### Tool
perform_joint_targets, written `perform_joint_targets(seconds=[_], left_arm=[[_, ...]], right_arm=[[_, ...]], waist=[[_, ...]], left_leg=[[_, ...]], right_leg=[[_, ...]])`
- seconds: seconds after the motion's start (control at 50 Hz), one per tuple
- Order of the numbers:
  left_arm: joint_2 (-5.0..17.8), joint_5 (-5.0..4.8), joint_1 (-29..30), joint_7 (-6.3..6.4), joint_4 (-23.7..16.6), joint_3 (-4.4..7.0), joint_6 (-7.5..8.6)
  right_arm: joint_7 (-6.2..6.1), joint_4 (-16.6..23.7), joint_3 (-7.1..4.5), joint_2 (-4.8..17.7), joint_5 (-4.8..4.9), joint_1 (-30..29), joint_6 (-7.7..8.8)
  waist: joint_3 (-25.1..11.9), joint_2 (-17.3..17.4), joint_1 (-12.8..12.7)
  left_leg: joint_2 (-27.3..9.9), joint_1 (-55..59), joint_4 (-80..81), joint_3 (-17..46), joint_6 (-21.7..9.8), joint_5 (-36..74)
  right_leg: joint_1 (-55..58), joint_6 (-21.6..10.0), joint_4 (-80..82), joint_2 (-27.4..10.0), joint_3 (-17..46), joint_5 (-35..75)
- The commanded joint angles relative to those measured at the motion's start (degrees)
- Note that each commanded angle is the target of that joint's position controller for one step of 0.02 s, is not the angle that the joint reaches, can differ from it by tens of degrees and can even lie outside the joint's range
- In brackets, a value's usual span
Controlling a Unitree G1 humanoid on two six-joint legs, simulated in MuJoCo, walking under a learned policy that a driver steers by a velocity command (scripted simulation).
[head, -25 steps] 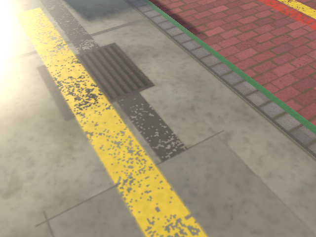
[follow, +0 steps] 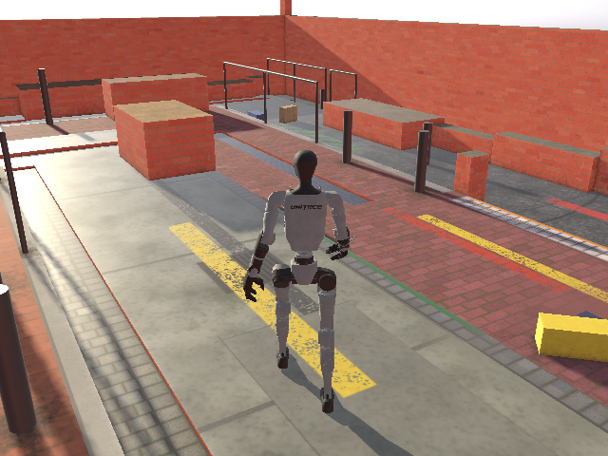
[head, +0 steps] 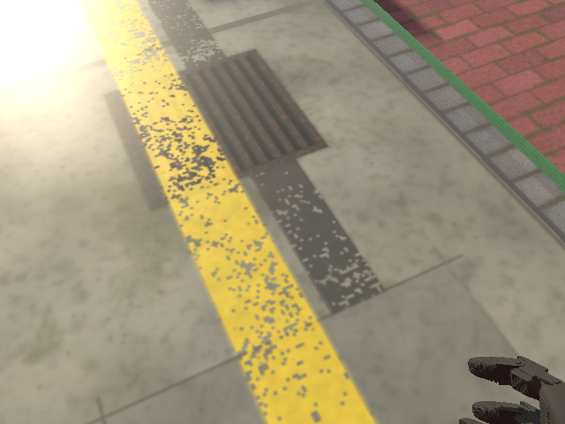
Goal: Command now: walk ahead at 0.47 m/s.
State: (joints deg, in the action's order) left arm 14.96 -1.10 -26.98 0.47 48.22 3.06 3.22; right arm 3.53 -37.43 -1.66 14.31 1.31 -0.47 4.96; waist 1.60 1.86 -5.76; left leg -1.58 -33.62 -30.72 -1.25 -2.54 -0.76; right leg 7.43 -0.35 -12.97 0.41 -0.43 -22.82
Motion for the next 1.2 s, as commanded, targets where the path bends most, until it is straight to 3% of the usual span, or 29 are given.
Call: perform_joint_targets(seconds=[0.02,0.04,0.06,0.08,0.1,0.12,0.14,0.18,0.24,0.36,0.46,0.54,0.58,0.6,0.62,0.64,0.66,0.7,0.72,0.76,0.84,0.98,1.04,1.08,1.1,1.12,1.14,1.16,1.2], left_arm=[[11.06,0.19,2.50,0.52,-2.62,2.76,-0.11],[9.88,0.80,2.62,0.79,-3.29,2.16,-0.21],[2.64,0.95,-4.48,0.40,-4.73,0.07,0.53],[3.55,0.26,-4.20,0.02,-3.49,-0.13,1.87],[8.44,-1.52,2.34,-0.39,-5.20,1.36,2.47],[8.97,-1.64,7.16,-0.38,-6.60,1.25,2.84],[8.29,-0.54,9.40,-0.12,-6.93,1.24,2.86],[6.88,0.15,6.60,0.08,-5.72,1.43,1.54],[5.30,0.59,7.42,0.45,-5.66,1.13,0.20],[3.71,0.98,20.38,-0.27,-8.75,0.20,1.51],[3.62,0.19,29.02,-2.04,-11.61,-0.30,2.35],[5.83,0.19,27.36,-3.12,-12.12,0.32,2.82],[10.15,0.53,13.48,-2.46,-8.11,2.58,2.90],[14.70,1.20,2.58,-1.77,-6.22,3.75,2.62],[17.55,1.03,1.15,-2.12,-4.95,4.29,2.39],[11.31,0.41,1.72,-2.08,-5.67,2.70,2.28],[9.49,0.51,5.81,-1.83,-6.13,1.96,2.23],[7.41,1.15,12.24,-1.91,-6.88,1.26,2.11],[6.55,1.73,13.48,-1.95,-6.93,0.96,2.32],[6.59,1.25,13.95,-2.10,-6.22,1.08,2.97],[8.74,1.02,12.18,-1.29,-4.04,1.68,3.07],[10.36,0.32,6.47,-0.46,-0.07,1.92,1.52],[11.18,0.56,8.05,0.22,0.68,2.22,0.45],[10.93,0.67,10.62,0.74,0.29,2.18,-0.07],[9.24,1.85,8.86,1.13,-0.72,1.55,-0.14],[4.09,3.23,0.94,0.79,-1.39,-0.20,0.41],[5.75,2.40,-0.90,0.17,-0.20,-0.37,0.98],[9.66,0.74,3.42,-0.09,-0.95,0.68,0.94],[9.54,0.74,11.32,1.11,-2.83,0.97,-0.18]], right_arm=[[-0.83,1.49,-3.94,9.40,-0.28,8.46,0.60],[-1.62,-0.78,-4.84,11.69,-0.48,18.37,0.26],[-1.85,-1.80,-6.02,17.56,-2.04,24.69,0.11],[-1.56,-2.60,-4.91,13.78,-1.29,25.97,0.10],[-1.68,-2.59,-3.93,10.98,-0.79,21.52,0.05],[-1.77,-2.20,-3.45,9.60,-0.67,17.39,-0.05],[-1.59,-2.20,-3.08,8.42,-1.25,14.27,0.10],[-1.26,-2.17,-2.68,6.49,-2.08,11.16,0.91],[-1.40,-3.90,-2.98,7.51,-1.49,12.03,1.96],[-2.85,-6.56,-3.40,10.07,-0.76,17.66,1.06],[-3.14,-9.40,-3.59,11.28,-0.25,23.38,-0.40],[-3.69,-10.32,-4.06,12.55,-0.05,23.16,-1.77],[-3.95,-9.87,-3.46,11.53,-0.32,21.62,-2.28],[-4.12,-8.11,-2.01,8.31,-1.84,22.02,-2.05],[-3.46,-7.55,-0.28,2.08,-1.21,29.27,-0.71],[-3.17,-8.11,-1.60,8.61,0.01,24.65,0.39],[-2.89,-6.24,-2.31,10.85,1.14,19.07,1.12],[-3.18,-5.55,-2.36,9.64,-0.25,15.12,1.14],[-3.08,-5.75,-2.45,8.91,-0.41,16.45,0.61],[-3.18,-6.38,-2.12,6.87,-0.47,18.27,-0.61],[-3.43,-4.18,-1.69,5.72,-1.18,11.77,-1.26],[-1.83,-0.80,-1.03,4.60,-0.87,-0.26,0.11],[-0.87,-1.22,-1.75,6.45,-1.25,2.55,0.56],[-1.00,-4.54,-3.28,9.31,-1.81,12.65,0.51],[-1.49,-5.21,-4.35,13.17,-2.01,17.49,0.33],[-1.95,-4.39,-4.77,17.43,-2.90,18.53,-0.35],[-1.74,-3.90,-3.98,14.06,-1.76,19.23,-0.87],[-1.66,-2.72,-3.80,12.67,-1.25,16.08,-1.36],[-2.16,-1.79,-3.37,10.51,-0.92,10.64,-2.14]], waist=[[-5.13,-8.01,10.10],[-11.92,-6.63,14.33],[-22.06,8.04,11.87],[-27.12,12.99,12.47],[-16.05,8.69,12.09],[-9.18,3.87,10.55],[-4.93,0.41,8.44],[-3.76,3.01,4.65],[-1.72,2.38,3.71],[1.22,0.38,8.04],[2.94,0.43,11.31],[0.68,2.61,8.56],[-8.70,2.11,1.27],[-18.32,-4.78,-2.23],[-24.20,-19.85,2.26],[-21.25,-12.99,-0.74],[-13.04,-10.24,-0.28],[-5.26,-4.24,3.01],[-4.76,-5.83,4.95],[-4.02,-6.15,6.53],[-0.46,-4.79,5.75],[2.27,-4.79,1.58],[-1.00,-6.87,4.01],[-6.98,-5.87,9.37],[-12.41,-0.31,10.37],[-19.53,13.60,6.38],[-27.39,12.83,7.63],[-22.81,6.96,8.48],[-11.10,-0.53,7.35]], left_leg=[[3.82,17.37,1.03,-3.05,-3.92,-2.09],[-0.61,33.95,-1.42,1.53,-6.23,-1.58],[-16.73,56.86,1.07,28.58,-15.20,-13.27],[-20.67,58.74,12.90,47.38,-16.87,-23.02],[-18.79,51.02,14.62,39.96,-13.71,-27.16],[-16.82,41.18,15.61,31.66,-11.99,-23.52],[-14.54,32.32,17.16,25.89,-11.27,-17.48],[-11.01,23.25,20.41,19.13,-10.74,-11.03],[-10.20,19.32,23.73,13.77,-12.14,-6.42],[-8.01,23.32,24.64,6.54,-9.80,-0.63],[-10.85,31.69,21.68,6.54,-9.48,-0.15],[-13.23,38.29,14.88,7.40,-7.62,12.41],[-8.70,34.05,-1.78,3.37,-4.89,25.65],[-5.02,21.59,-20.47,0.65,-2.63,9.43],[5.43,-1.50,-37.82,2.60,0.63,-30.17],[2.54,-8.28,-43.32,8.92,0.06,-32.22],[-0.21,-11.35,-43.33,7.48,-0.54,-26.87],[-4.53,-7.84,-37.47,5.41,0.29,-18.54],[-5.86,-4.30,-35.91,5.82,0.66,-16.37],[-6.40,-1.71,-33.22,5.13,1.80,-14.90],[-6.92,-5.31,-21.68,4.28,3.85,-5.29],[-2.72,-0.91,-1.36,1.63,2.59,6.77],[-1.00,3.48,1.39,1.82,0.02,3.86],[2.26,17.00,3.90,-0.39,-2.23,6.17],[-2.83,28.74,1.98,4.97,-3.99,25.98],[-16.92,49.06,-0.73,25.57,-14.74,42.26],[-20.68,52.57,3.74,36.10,-20.08,39.37],[-17.70,47.17,5.38,31.33,-17.95,30.12],[-12.90,32.20,8.95,23.06,-14.02,19.74]], right_leg=[[-4.89,-6.55,-14.49,-12.13,3.05,54.75],[-14.43,-4.69,-28.02,-9.98,1.93,48.12],[-37.16,-0.56,-52.96,-0.77,0.50,18.51],[-44.74,-0.61,-62.25,3.06,8.93,-9.06],[-50.90,-1.13,-65.80,-0.70,8.94,-6.41],[-50.49,-1.78,-63.41,-3.74,6.48,-1.05],[-48.24,-1.80,-59.76,-5.94,5.41,3.04],[-41.25,-1.63,-55.43,-8.68,6.04,7.53],[-42.01,-0.13,-50.52,-9.46,5.11,11.00],[-45.04,1.21,-28.55,-8.02,2.88,28.88],[-45.76,0.29,-18.98,-5.71,1.62,28.33],[-40.69,-2.72,-15.25,-3.32,0.56,19.03],[-19.38,-6.11,-13.71,-1.26,-1.46,20.18],[-0.83,-10.24,-16.38,-12.70,11.39,22.62],[16.43,-18.94,-9.79,-23.31,38.41,8.93],[14.87,-16.92,-5.78,-21.89,39.86,1.99],[7.76,-14.56,-4.60,-20.06,31.18,4.70],[-6.41,-13.33,-1.46,-15.91,21.11,16.23],[-10.43,-13.13,0.19,-14.66,18.49,19.07],[-14.55,-13.93,3.10,-13.54,14.68,22.38],[-16.30,-13.79,6.05,-12.25,8.47,26.37],[-11.43,-10.64,3.04,-11.68,3.62,30.22],[-6.30,-7.86,-3.70,-13.14,2.71,39.77],[-6.77,-4.67,-16.15,-9.68,-0.40,48.73],[-13.05,-1.59,-28.79,-5.92,-3.61,37.69],[-33.78,2.71,-50.86,2.22,-3.72,-0.86],[-39.03,3.74,-61.04,3.72,4.31,-16.35],[-41.98,3.32,-64.15,0.94,6.51,-13.95],[-44.31,3.33,-59.61,-2.34,4.71,-6.93]])
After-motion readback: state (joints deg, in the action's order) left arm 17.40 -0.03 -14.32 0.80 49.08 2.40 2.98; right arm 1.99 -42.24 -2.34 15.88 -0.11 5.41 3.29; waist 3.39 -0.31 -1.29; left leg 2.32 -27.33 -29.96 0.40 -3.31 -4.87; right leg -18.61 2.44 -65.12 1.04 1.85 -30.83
